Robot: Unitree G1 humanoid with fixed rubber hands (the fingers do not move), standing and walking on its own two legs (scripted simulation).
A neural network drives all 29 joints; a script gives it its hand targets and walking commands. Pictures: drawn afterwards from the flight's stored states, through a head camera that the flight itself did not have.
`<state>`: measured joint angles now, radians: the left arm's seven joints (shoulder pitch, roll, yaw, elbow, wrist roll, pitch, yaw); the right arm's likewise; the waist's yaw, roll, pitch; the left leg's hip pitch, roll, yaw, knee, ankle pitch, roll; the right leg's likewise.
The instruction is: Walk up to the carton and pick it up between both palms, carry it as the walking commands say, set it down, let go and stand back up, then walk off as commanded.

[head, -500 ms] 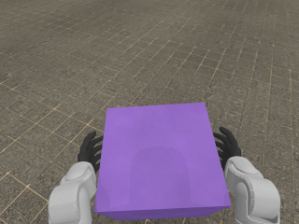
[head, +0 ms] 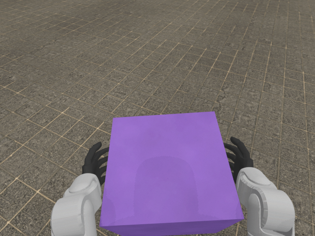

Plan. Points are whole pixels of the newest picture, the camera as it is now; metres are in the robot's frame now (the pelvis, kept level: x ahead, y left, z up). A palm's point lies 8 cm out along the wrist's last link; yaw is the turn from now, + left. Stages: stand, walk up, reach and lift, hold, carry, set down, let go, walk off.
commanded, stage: carry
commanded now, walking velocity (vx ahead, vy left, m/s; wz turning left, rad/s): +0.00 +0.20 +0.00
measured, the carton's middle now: (167, 178) +0.26 +0.00 +0.03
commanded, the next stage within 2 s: none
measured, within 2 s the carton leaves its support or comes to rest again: neither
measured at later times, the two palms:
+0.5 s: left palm (64, 193) +0.20 +0.22 +0.08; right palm (226, 195) +0.19 -0.11 +0.09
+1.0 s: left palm (23, 211) +0.17 +0.29 +0.07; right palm (191, 224) +0.14 -0.03 +0.08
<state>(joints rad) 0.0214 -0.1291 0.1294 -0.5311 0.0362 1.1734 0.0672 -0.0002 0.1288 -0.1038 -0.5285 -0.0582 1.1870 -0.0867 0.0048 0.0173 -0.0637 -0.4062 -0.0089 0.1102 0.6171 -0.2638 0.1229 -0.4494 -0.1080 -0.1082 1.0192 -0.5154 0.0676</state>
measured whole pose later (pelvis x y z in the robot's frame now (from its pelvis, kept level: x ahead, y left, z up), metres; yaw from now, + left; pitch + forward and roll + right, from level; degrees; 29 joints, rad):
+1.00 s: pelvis -0.08 +0.14 -0.01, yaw -5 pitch +3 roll -3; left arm 0.01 -0.13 0.13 -0.54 0.03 1.19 0.07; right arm 0.01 0.13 -0.10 -0.55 -0.06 1.19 -0.09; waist 0.01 0.04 -0.04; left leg -0.44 -0.04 0.19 0.61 -0.25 0.18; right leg -0.40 -0.07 -0.09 0.88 -0.52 0.10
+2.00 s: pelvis -0.12 +0.30 +0.00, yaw -4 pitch +3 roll -2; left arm 0.02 -0.13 0.12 -0.55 0.03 1.19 0.07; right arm 0.02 0.13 -0.10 -0.57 -0.06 1.20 -0.09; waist 0.00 0.01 -0.05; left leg -0.37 -0.01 0.11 0.65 -0.34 0.09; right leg -0.39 -0.13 -0.10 0.80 -0.47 0.08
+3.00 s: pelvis -0.17 +0.41 +0.01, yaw -5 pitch +1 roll -4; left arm 0.02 -0.13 0.12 -0.56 0.03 1.20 0.08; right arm 0.02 0.13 -0.11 -0.56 -0.06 1.20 -0.08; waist 0.00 0.02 -0.05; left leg -0.34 -0.02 0.11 0.52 -0.21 0.13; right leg -0.38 -0.09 -0.10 0.90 -0.50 0.07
